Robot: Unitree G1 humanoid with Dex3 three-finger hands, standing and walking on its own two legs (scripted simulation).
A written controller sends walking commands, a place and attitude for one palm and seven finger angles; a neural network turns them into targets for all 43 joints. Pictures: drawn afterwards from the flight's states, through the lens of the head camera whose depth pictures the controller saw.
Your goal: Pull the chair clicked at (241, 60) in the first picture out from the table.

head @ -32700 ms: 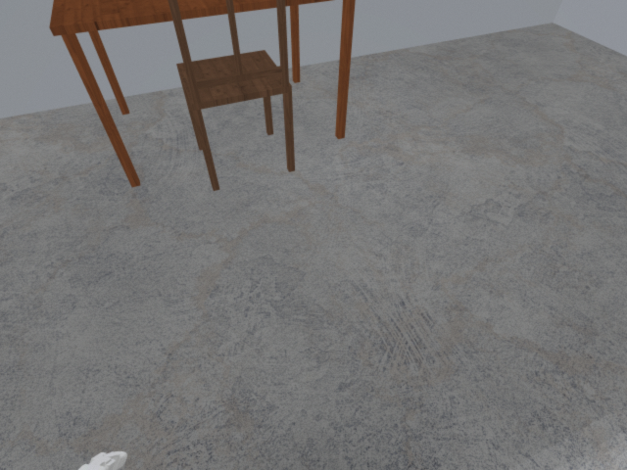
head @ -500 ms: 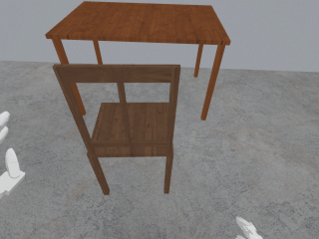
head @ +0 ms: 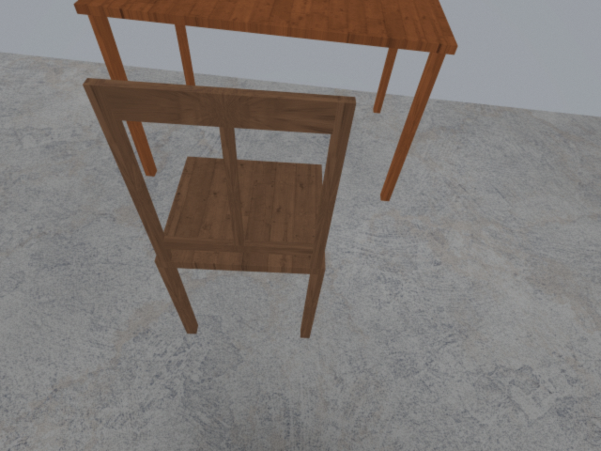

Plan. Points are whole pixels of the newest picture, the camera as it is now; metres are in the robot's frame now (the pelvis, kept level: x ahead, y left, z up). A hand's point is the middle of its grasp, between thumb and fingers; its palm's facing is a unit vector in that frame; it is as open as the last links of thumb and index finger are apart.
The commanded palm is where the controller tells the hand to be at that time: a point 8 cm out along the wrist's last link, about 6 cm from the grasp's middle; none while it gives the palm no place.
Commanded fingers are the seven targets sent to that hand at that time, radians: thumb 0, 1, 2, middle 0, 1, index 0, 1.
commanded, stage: let the arm hang, fingers relaxed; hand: left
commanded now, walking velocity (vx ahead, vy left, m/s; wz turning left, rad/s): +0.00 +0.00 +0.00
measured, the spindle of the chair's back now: (233, 193) +0.57 +0.16 -0.06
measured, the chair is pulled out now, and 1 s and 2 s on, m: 0.54 0.54 0.54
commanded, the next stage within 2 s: look to check the result in 0.74 s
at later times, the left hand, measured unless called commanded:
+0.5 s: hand out of the picture -0.03 +0.15 -0.17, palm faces +0.00 -0.98 -0.17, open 7.3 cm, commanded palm none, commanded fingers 0.00 0.90 0.90 -0.20 -0.30 -0.20 -0.30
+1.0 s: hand out of the picture +0.00 +0.15 -0.17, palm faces +0.01 -0.98 -0.19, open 7.3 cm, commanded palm none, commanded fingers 0.00 0.90 0.90 -0.20 -0.30 -0.20 -0.30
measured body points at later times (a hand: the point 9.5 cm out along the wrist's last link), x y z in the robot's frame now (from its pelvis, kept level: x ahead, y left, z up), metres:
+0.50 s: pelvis +0.00 +0.00 +0.00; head +0.01 -0.01 +0.45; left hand -0.02 +0.21 -0.15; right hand -0.02 -0.21 -0.16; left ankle +0.05 +0.12 -0.74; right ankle -0.01 -0.11 -0.74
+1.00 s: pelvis +0.00 -0.02 +0.00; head +0.02 -0.02 +0.45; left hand +0.00 +0.20 -0.15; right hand -0.03 -0.22 -0.16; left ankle +0.05 +0.12 -0.74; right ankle -0.01 -0.11 -0.74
